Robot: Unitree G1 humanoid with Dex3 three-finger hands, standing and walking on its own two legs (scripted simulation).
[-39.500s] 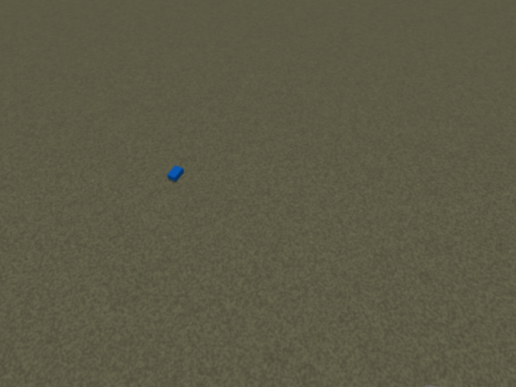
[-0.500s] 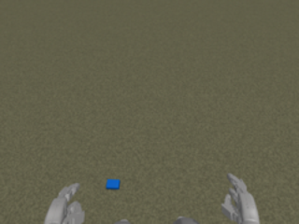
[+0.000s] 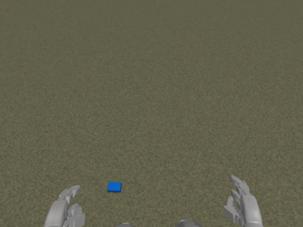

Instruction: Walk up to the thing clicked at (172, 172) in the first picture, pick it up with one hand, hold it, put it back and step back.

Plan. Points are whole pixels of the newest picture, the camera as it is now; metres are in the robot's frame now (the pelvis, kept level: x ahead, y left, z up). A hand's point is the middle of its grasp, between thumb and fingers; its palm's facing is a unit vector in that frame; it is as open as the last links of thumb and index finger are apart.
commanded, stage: home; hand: left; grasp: from above
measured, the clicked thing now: (114, 187) +0.45 +0.22 -0.70
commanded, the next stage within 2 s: stand in 0.02 s
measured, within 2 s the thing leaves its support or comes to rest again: neither
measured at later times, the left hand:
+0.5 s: hand out of the picture +0.08 +0.24 -0.11, palm faces +0.03 -0.94 -0.34, open 7.3 cm
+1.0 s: hand out of the picture +0.04 +0.24 -0.10, palm faces +0.04 -0.94 -0.35, open 7.3 cm
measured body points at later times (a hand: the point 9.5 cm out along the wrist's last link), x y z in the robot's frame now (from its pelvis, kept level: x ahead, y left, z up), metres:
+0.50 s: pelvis -0.01 +0.00 +0.04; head +0.01 +0.01 +0.49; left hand +0.08 +0.29 -0.08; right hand +0.08 -0.28 -0.09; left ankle +0.00 +0.13 -0.68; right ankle +0.01 -0.13 -0.68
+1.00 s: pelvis -0.01 +0.00 +0.06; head +0.00 -0.01 +0.51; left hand +0.04 +0.29 -0.07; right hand +0.06 -0.28 -0.08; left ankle +0.00 +0.13 -0.68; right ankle +0.01 -0.13 -0.68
